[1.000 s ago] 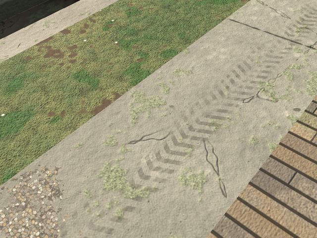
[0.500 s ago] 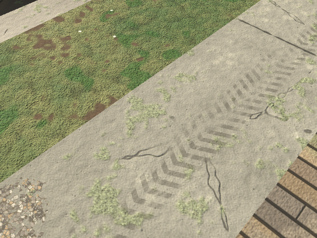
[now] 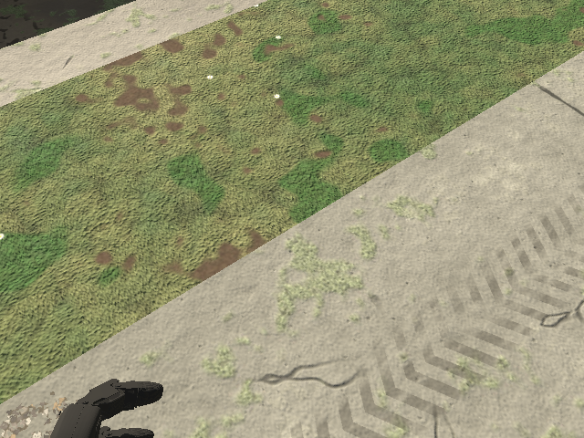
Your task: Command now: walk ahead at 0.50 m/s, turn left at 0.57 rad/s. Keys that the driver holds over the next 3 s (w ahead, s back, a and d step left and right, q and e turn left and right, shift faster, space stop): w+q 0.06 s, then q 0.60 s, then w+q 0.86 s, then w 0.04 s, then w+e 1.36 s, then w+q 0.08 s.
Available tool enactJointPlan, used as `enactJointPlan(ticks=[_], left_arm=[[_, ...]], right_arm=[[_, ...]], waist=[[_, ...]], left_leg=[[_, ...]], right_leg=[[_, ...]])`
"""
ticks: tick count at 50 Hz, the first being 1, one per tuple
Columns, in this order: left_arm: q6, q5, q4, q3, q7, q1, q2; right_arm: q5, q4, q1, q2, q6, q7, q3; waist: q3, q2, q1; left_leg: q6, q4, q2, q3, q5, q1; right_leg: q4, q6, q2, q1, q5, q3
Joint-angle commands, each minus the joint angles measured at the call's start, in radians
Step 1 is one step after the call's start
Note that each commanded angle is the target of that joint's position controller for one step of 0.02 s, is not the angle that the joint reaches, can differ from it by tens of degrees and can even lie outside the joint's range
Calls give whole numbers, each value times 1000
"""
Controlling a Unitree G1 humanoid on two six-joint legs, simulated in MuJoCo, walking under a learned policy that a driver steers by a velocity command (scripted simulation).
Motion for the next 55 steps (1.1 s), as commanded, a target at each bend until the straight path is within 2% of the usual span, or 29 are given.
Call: enactJointPlan(ticks=[1,2,3,4,5,6,7,9,11,17,23,25,26,27,28,30,32,33,35,38,43,45,47,48,49,50,51,53,55], left_arm=[[-32,-5,5,55,29,241,173],[-40,17,14,71,49,389,232],[-33,40,5,90,55,406,309],[-17,14,-1,91,49,359,259],[-16,2,-16,67,47,280,161],[-20,-1,-11,51,42,243,105],[-25,0,-1,44,42,246,89],[-38,-12,26,42,39,268,91],[-47,-15,36,47,35,276,104],[-22,-17,42,57,42,248,127],[12,-22,55,84,43,305,184],[31,-23,64,87,47,331,183],[38,-14,42,81,45,389,162],[56,-16,-19,62,40,402,97],[75,5,-10,67,47,327,131],[77,-15,-18,65,49,256,120],[86,5,-5,71,48,285,134],[93,6,1,71,46,301,129],[94,6,-6,68,35,299,114],[90,10,-31,68,24,234,117],[60,2,-48,61,23,192,106],[47,-9,-43,59,27,226,105],[34,-21,-4,60,42,358,96],[25,-15,21,71,59,445,139],[16,-8,16,84,73,480,225],[18,15,-7,105,77,388,310],[13,14,-3,95,73,342,249],[-3,-5,-15,75,54,277,170],[-16,-8,-4,71,48,302,149]], right_arm=[[2,-68,-76,-192,-21,3,-42],[13,-93,-69,-139,-31,15,-28],[46,-112,65,-21,-26,11,-5],[12,-98,66,-128,-11,-1,-16],[-2,-90,-12,-146,1,-1,-25],[-7,-96,-64,-132,7,4,-24],[-10,-97,-77,-118,18,10,-26],[-20,-103,-71,-92,47,26,-25],[-16,-120,-87,-77,61,37,-23],[-16,-199,-247,-38,72,68,5],[-25,-255,-329,-76,69,69,-4],[-39,-235,-241,-90,48,55,-14],[-46,-234,-162,-196,34,37,-41],[-13,-255,-153,-308,47,29,-70],[26,-241,-96,-265,57,26,-71],[8,-238,-218,-173,75,11,-41],[7,-255,-297,-125,79,6,-27],[3,-256,-292,-128,75,10,-27],[0,-245,-262,-152,66,18,-38],[-9,-240,-233,-173,69,26,-49],[-17,-228,-195,-191,61,34,-60],[-16,-235,-222,-190,61,39,-61],[-9,-253,-298,-175,65,37,-61],[-4,-268,-323,-141,59,29,-54],[4,-274,-271,-36,49,22,-28],[-13,-305,-331,-75,40,24,-30],[-34,-304,-338,-127,34,33,-40],[-30,-247,-244,-135,33,62,-45],[-34,-235,-240,-123,42,82,-40]], waist=[[-149,72,191],[-279,2,242],[-403,-227,168],[-383,-159,153],[-211,-32,133],[-123,26,123],[-94,-1,108],[-79,-70,84],[-99,-86,71],[-79,-108,80],[-73,-105,122],[-128,-15,83],[-204,183,62],[-267,326,81],[-300,152,18],[-105,109,79],[-86,138,122],[-110,125,126],[-146,105,122],[-102,157,93],[-85,141,75],[-79,147,101],[-53,118,194],[-38,48,236],[-77,-174,216],[21,-189,191],[74,-70,136],[53,-76,87],[34,-100,103]], left_leg=[[-7,331,191,-90,954,-138],[-21,576,140,-53,694,-269],[-51,882,-13,79,-141,-573],[-47,1004,42,111,-162,-668],[-58,1009,88,120,-64,-670],[-70,975,113,136,-19,-649],[-80,943,136,143,-14,-627],[-98,903,142,163,-10,-583],[-109,876,133,177,19,-591],[-115,560,166,255,245,-541],[-67,336,142,300,144,-453],[-29,171,115,282,242,-304],[30,117,309,24,555,-131],[237,104,557,-336,889,-2],[258,80,521,-296,773,-19],[181,23,400,-143,548,-198],[123,5,312,-72,500,-282],[118,9,301,-66,521,-290],[123,-34,278,-95,247,-293],[133,-112,274,-198,-142,-302],[128,-96,267,-262,-208,-331],[115,-83,245,-273,-227,-414],[58,-22,177,-242,-260,-597],[-8,90,106,-172,-290,-752],[-55,443,7,16,-264,-822],[-69,589,-20,92,-107,-962],[-65,663,72,47,-1,-931],[-92,734,84,86,103,-871],[-109,813,110,129,163,-854]], right_leg=[[-99,-60,33,456,-31,-4],[-113,-104,-152,696,-195,171],[-151,-221,-457,956,-186,603],[-203,-267,-468,863,-195,765],[-218,-247,-417,696,-65,577],[-219,-224,-363,585,152,407],[-224,-198,-321,529,320,283],[-237,-178,-274,456,514,138],[-247,-188,-272,451,602,69],[-261,-166,-236,386,508,-132],[-111,-131,-289,458,393,-151],[124,-79,-248,436,307,-191],[388,-19,-178,284,-3,-230],[631,32,18,13,-665,-184],[699,37,-17,-6,-633,-21],[629,31,-54,-28,-464,9],[563,30,-51,44,-379,2],[558,30,-36,70,-368,-1],[493,36,-34,87,-349,3],[379,43,-23,51,-346,4],[214,26,11,127,-373,6],[113,2,41,253,-401,1],[-128,-35,60,515,-298,-17],[-234,-52,-6,678,-326,34],[-365,-74,-288,739,-605,315],[-479,-150,-430,589,-804,618],[-464,-165,-408,508,-790,562],[-450,-128,-289,501,-580,343],[-447,-123,-238,503,-405,189]])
